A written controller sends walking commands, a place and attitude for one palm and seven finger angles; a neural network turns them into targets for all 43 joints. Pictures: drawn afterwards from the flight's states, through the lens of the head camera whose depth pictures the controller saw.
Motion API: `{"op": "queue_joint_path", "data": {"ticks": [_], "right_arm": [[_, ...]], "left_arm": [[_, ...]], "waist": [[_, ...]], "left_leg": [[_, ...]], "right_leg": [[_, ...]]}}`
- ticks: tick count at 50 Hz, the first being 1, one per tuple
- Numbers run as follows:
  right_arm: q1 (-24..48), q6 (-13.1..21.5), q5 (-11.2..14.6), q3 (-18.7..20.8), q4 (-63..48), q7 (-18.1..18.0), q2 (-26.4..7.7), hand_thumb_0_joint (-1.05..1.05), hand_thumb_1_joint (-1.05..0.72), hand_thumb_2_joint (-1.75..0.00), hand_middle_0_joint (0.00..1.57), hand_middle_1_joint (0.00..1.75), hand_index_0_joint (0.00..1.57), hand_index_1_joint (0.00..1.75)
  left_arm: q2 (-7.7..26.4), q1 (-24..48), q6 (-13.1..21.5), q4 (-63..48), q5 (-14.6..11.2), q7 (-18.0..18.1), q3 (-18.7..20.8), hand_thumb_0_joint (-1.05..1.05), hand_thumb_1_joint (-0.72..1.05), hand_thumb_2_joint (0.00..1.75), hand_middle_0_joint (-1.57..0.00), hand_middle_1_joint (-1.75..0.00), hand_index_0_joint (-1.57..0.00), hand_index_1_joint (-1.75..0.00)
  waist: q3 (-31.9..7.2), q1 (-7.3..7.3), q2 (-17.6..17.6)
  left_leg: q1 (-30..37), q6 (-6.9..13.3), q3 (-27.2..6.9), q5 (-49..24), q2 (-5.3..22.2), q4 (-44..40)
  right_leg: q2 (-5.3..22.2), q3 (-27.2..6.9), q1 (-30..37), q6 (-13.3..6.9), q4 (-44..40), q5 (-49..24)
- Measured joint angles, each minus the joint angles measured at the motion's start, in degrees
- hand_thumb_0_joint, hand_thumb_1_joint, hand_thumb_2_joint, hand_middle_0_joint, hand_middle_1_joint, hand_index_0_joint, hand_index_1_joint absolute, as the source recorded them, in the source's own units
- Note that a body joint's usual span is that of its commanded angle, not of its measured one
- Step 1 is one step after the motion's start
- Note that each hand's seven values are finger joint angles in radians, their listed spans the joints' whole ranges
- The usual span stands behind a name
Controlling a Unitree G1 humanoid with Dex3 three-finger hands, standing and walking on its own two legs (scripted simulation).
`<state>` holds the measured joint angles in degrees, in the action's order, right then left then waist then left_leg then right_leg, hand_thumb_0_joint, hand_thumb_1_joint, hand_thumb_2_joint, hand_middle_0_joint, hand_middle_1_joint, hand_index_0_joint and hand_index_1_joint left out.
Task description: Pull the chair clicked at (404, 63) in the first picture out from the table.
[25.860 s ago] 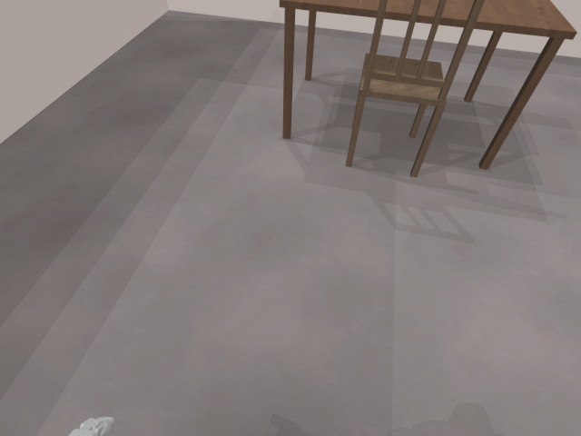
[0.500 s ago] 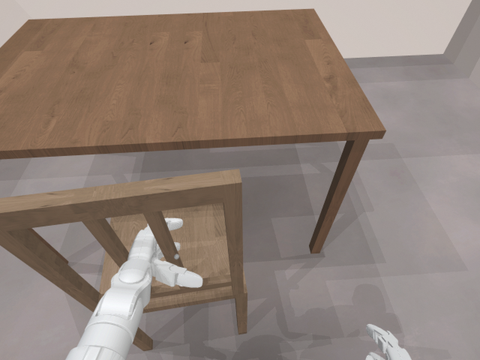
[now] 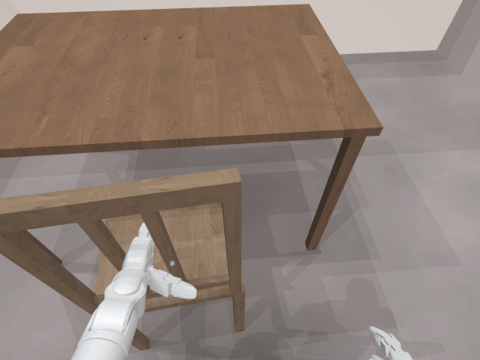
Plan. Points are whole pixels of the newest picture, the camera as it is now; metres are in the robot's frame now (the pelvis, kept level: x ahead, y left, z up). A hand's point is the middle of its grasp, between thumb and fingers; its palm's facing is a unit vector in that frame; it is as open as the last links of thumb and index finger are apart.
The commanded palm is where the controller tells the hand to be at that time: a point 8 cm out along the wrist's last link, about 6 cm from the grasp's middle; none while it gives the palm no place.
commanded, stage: draw the fingers out of the gap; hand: left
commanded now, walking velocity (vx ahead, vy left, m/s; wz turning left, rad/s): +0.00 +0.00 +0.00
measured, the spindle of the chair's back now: (121, 261) +0.31 +0.23 -0.04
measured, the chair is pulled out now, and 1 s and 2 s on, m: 0.16 0.16 0.16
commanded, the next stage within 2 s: draw the hand back to the body in 0.56 s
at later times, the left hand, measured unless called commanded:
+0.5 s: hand (162, 320) +0.20 +0.13 -0.04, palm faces +0.01 -0.99 -0.16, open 17.5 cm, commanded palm +0.18 +0.18 -0.01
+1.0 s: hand (130, 324) +0.18 +0.16 +0.03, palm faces +0.07 -0.99 -0.08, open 17.5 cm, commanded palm +0.14 +0.21 +0.05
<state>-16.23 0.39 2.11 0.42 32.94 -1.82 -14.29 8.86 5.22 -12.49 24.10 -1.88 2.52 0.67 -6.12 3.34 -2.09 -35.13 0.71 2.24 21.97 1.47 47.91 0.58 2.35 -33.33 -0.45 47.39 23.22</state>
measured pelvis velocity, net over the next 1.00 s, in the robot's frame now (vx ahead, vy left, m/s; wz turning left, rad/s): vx -0.01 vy -0.01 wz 0.04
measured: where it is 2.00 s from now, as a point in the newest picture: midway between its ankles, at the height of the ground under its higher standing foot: outside the picture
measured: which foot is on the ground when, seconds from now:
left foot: down 0.00-1.00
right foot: down 0.00-1.00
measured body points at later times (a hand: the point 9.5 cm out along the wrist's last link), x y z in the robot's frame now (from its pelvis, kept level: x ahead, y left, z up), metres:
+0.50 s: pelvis +0.02 -0.01 -0.01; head +0.04 -0.01 +0.44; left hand +0.20 +0.18 -0.02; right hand +0.21 -0.23 -0.07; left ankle +0.02 +0.11 -0.70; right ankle +0.00 -0.12 -0.70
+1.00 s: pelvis -0.01 -0.01 -0.05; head +0.04 -0.01 +0.40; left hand +0.17 +0.21 +0.04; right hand +0.19 -0.23 -0.12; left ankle +0.02 +0.11 -0.70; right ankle +0.00 -0.12 -0.70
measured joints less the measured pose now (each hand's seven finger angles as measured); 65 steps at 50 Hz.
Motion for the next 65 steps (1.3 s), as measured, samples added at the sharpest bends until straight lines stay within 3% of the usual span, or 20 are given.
{"op": "queue_joint_path", "data": {"ticks": [21, 35, 37, 41, 45, 46, 48, 55, 60, 65], "right_arm": [[3.25, 2.87, -0.76, -1.61, -5.70, -1.29, 0.81, 0.01, -0.90, -0.90, 0.20, 0.30, 0.20, 0.30], [0.75, 5.80, -1.11, -1.81, -6.98, -2.08, 0.99, 0.01, -0.90, -0.90, 0.20, 0.30, 0.20, 0.30], [0.42, 7.64, -1.34, -1.50, -6.41, -2.10, 1.10, 0.02, -0.90, -0.90, 0.20, 0.30, 0.20, 0.30], [0.24, 12.19, -1.61, -0.38, -3.89, -1.29, 1.58, 0.02, -0.90, -0.90, 0.20, 0.30, 0.20, 0.30], [1.73, 14.59, -1.83, 0.54, -1.32, 0.38, 2.24, 0.02, -0.90, -0.90, 0.20, 0.30, 0.20, 0.30], [2.24, 14.72, -1.83, 0.68, -0.93, 0.71, 2.40, 0.02, -0.90, -0.90, 0.20, 0.30, 0.20, 0.30], [3.05, 14.35, -1.56, 0.72, -0.57, 1.03, 2.63, 0.02, -0.90, -0.90, 0.20, 0.30, 0.20, 0.30], [3.14, 12.91, -0.06, -1.27, -0.98, -1.01, 3.15, 0.02, -0.90, -0.90, 0.20, 0.30, 0.20, 0.30], [2.63, 14.19, 0.22, -2.10, -1.02, -1.94, 2.82, 0.02, -0.90, -0.90, 0.20, 0.30, 0.20, 0.30], [2.83, 11.04, -0.66, -1.64, -1.40, -3.95, 2.31, 0.02, -0.90, -0.90, 0.20, 0.30, 0.20, 0.30]], "left_arm": [[0.60, -24.71, -4.83, -25.18, 0.52, 0.48, -6.14, -0.01, -0.54, 0.20, -0.01, 0.00, 0.00, 0.00], [2.32, -36.90, -3.56, -35.34, 0.59, -1.25, -5.86, -0.01, -0.54, 0.20, 0.00, 0.00, 0.00, 0.00], [1.72, -38.53, 0.80, -36.52, -2.19, -1.95, -5.00, -0.01, -0.54, 0.20, 0.00, 0.00, 0.00, 0.00], [0.67, -39.71, 15.32, -38.86, -5.87, -4.13, -3.22, -0.01, -0.54, 0.20, 0.00, 0.00, 0.00, 0.00], [0.79, -38.82, 29.71, -38.26, -7.54, -7.09, -0.44, -0.01, -0.54, 0.20, 0.00, 0.00, -0.01, -0.01], [1.03, -38.43, 32.38, -38.12, -7.81, -7.71, 0.41, -0.01, -0.54, 0.20, 0.00, 0.00, -0.01, -0.01], [1.70, -37.69, 34.54, -38.46, -8.33, -8.71, 1.93, -0.01, -0.54, 0.20, 0.00, 0.00, -0.01, -0.01], [3.92, -37.59, 26.37, -41.45, -11.63, -10.54, 4.58, -0.01, -0.55, 0.20, 0.00, 0.00, -0.01, 0.00], [4.77, -37.55, 24.26, -42.36, -13.59, -11.40, 7.04, -0.01, -0.51, 0.21, -0.01, -0.01, -0.01, -0.01], [8.30, -38.88, 17.12, -44.83, -4.79, -0.53, 7.23, -0.01, -0.41, 0.26, -0.02, -0.03, -0.02, -0.03]], "waist": [[-1.04, -1.62, -0.21], [-1.77, -1.55, -0.29], [-1.74, -1.50, -0.18], [-1.65, -2.31, 0.55], [-1.71, -2.97, 0.86], [-1.62, -3.18, 0.88], [-1.19, -3.60, 0.58], [-0.04, -3.80, -1.23], [0.24, -3.80, -1.19], [1.78, -4.68, -0.73]], "left_leg": [[0.33, -0.42, -2.20, 2.91, -0.54, 3.06], [-2.60, -0.67, -3.43, 4.57, -0.49, 6.60], [-3.54, -0.72, -3.54, 4.84, -0.45, 7.52], [-6.57, -0.94, -3.77, 5.81, -0.24, 10.79], [-10.91, -1.14, -3.86, 6.92, 0.12, 15.08], [-11.98, -1.17, -3.84, 7.22, 0.22, 16.21], [-13.11, -1.18, -3.85, 7.62, 0.40, 17.79], [-8.30, -0.99, -3.84, 5.97, 0.29, 14.32], [-3.80, -0.88, -3.78, 4.10, 0.30, 9.84], [3.28, -0.78, -2.84, 1.99, 0.29, 3.61]], "right_leg": [[0.49, 2.11, 1.60, -0.28, 2.37, 3.44], [0.44, 3.25, -0.59, -0.55, 5.25, 5.19], [0.42, 3.34, -1.45, -0.59, 6.08, 5.43], [0.31, 3.50, -4.40, -0.80, 9.29, 6.42], [0.11, 3.50, -8.82, -1.08, 13.64, 7.54], [0.04, 3.45, -9.94, -1.15, 14.82, 7.83], [-0.09, 3.42, -11.10, -1.24, 16.37, 8.17], [-0.13, 3.43, -6.16, -0.95, 12.63, 6.40], [-0.31, 3.42, -1.58, -0.79, 7.84, 4.31], [-0.46, 2.57, 5.10, -0.57, 1.70, 1.89]]}}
